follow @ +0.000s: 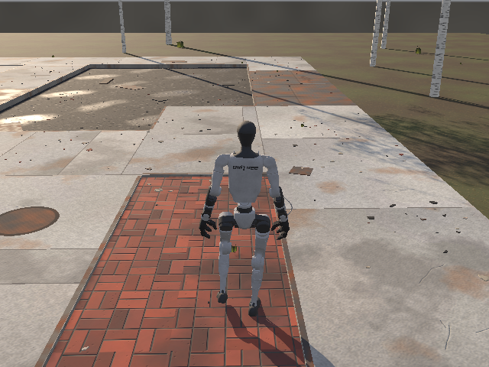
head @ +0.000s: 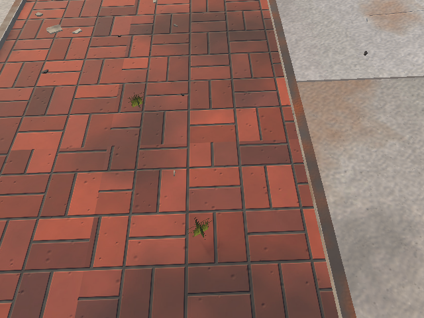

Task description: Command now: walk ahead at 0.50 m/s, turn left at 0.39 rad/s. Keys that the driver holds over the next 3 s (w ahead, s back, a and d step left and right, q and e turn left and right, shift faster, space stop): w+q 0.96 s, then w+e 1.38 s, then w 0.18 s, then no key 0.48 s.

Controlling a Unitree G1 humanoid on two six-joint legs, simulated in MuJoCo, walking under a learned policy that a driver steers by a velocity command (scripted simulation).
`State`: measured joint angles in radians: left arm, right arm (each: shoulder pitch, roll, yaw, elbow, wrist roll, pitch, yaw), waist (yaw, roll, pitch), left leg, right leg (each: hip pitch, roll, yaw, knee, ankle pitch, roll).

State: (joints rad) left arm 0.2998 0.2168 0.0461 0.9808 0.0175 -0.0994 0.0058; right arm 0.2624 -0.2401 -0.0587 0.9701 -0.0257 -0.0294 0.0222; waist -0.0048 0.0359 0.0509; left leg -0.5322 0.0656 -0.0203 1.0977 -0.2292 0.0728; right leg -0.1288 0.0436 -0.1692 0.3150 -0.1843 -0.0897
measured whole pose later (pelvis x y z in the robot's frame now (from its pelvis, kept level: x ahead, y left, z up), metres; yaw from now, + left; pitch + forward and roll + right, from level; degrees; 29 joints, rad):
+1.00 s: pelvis +0.54 +0.11 -0.01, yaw +35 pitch +1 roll -1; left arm 0.15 0.25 0.04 0.76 0.04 -0.06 0.01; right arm 0.33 -0.31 -0.07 0.85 -0.03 -0.03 0.01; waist -0.04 0.04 0.05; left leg -0.36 -0.07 -0.06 1.15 -0.37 0.08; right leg -0.32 0.01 -0.07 0.50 -0.18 -0.03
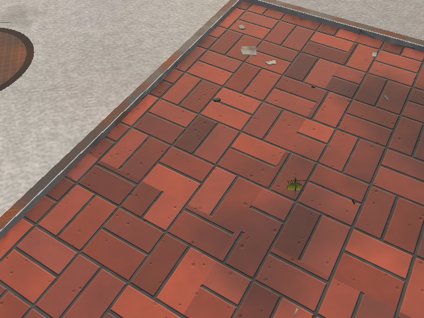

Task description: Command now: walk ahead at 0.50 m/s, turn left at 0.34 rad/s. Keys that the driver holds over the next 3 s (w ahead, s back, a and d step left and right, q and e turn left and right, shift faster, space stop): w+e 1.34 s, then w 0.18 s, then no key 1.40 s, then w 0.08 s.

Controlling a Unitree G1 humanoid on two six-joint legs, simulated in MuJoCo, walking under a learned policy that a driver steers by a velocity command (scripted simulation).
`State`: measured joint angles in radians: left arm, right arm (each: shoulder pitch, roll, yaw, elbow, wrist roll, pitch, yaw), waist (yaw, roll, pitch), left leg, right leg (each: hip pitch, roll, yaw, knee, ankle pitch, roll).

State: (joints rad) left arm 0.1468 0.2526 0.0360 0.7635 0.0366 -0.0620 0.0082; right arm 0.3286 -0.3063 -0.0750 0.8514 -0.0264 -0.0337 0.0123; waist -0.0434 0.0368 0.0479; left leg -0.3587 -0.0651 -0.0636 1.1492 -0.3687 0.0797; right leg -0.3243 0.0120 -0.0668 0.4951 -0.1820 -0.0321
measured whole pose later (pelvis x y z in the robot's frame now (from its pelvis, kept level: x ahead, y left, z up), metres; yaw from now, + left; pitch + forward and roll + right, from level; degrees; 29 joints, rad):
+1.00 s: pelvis +0.47 -0.08 +0.00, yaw -28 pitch +0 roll +0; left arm 0.22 0.28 0.07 0.80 0.01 -0.01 -0.01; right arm 0.24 -0.25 -0.04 0.79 -0.03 -0.06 0.00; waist -0.02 0.01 0.07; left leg -0.45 0.10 0.01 1.20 -0.34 -0.02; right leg -0.30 0.12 -0.04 0.48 -0.19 -0.13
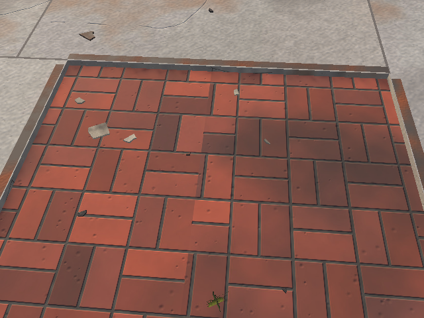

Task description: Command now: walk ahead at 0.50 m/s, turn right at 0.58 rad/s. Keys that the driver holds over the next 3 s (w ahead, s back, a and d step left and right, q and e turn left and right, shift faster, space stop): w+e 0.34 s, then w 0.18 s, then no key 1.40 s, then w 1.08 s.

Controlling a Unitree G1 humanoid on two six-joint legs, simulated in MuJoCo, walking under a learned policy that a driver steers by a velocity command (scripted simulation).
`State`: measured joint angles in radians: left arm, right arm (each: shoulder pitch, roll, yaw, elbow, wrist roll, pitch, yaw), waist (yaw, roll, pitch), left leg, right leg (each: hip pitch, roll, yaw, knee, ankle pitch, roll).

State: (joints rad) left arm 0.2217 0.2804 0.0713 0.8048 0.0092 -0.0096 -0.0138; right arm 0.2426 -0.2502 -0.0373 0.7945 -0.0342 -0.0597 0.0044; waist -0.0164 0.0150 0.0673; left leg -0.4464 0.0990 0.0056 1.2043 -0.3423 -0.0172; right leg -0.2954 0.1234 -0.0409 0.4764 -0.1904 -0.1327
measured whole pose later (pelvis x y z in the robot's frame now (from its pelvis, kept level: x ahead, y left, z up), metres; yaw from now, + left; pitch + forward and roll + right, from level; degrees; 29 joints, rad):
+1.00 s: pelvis +0.43 -0.04 +0.01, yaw -18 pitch +0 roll +1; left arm 0.17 0.19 -0.01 0.85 0.02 -0.02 0.02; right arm 0.27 -0.23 -0.02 0.92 -0.01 0.02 -0.01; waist -0.02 0.02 0.05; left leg -0.28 0.00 -0.01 0.77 -0.50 0.00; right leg -0.30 0.04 -0.03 0.42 -0.12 -0.07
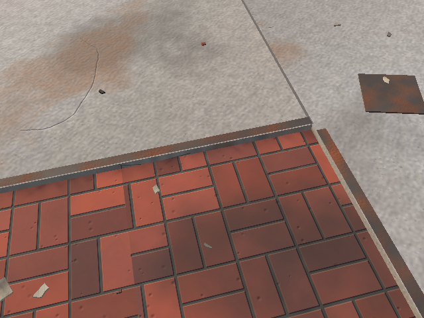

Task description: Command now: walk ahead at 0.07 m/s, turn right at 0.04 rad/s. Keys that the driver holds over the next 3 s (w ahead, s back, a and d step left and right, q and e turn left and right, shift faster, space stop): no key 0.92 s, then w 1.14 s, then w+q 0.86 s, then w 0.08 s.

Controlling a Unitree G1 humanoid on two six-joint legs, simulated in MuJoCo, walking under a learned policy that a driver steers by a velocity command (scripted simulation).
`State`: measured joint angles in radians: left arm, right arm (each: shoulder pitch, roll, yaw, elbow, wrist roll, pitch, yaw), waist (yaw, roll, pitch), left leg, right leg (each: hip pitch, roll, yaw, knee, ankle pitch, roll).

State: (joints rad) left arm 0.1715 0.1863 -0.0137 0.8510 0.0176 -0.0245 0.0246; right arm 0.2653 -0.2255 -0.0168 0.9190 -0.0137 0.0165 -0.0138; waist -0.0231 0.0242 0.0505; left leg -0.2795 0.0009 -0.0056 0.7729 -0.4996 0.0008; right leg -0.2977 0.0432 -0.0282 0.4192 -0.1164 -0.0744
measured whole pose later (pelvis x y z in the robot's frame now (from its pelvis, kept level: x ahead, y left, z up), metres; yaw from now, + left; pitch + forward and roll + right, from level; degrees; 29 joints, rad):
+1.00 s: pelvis +0.04 +0.03 +0.00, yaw +0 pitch -2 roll +0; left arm 0.28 0.15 0.01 1.17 0.01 0.01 0.04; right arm 0.33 -0.14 0.01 1.14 -0.01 0.00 -0.04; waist 0.00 0.00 0.01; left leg -0.10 -0.02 0.00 0.41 -0.29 0.03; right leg -0.21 0.03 -0.01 0.43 -0.21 -0.03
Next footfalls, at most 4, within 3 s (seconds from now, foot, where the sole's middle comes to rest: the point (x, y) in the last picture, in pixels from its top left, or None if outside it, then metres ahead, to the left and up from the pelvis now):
0.12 left None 0.04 0.13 -0.78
1.68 left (209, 313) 0.50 0.06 -0.78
2.22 right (255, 221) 0.82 -0.11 -0.78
2.70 left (188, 176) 1.03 0.13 -0.78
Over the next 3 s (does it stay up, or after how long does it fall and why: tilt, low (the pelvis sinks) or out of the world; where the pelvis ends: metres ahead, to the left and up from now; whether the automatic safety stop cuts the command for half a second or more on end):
stays up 1.04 0.09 0.00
